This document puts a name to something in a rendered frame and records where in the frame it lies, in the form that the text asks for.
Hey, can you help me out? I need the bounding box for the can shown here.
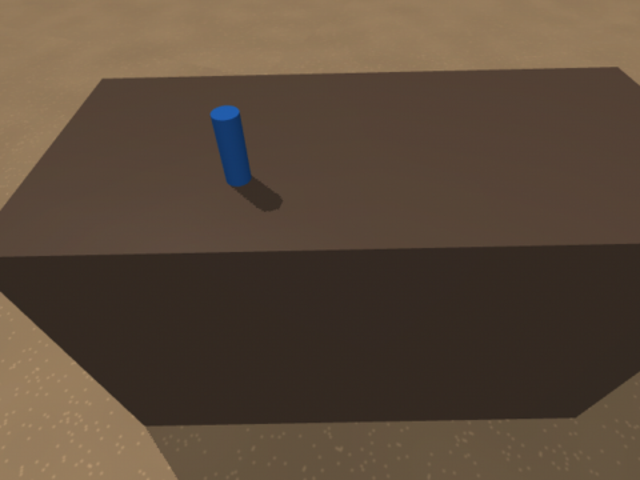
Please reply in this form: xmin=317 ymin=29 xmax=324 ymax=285
xmin=210 ymin=105 xmax=251 ymax=187

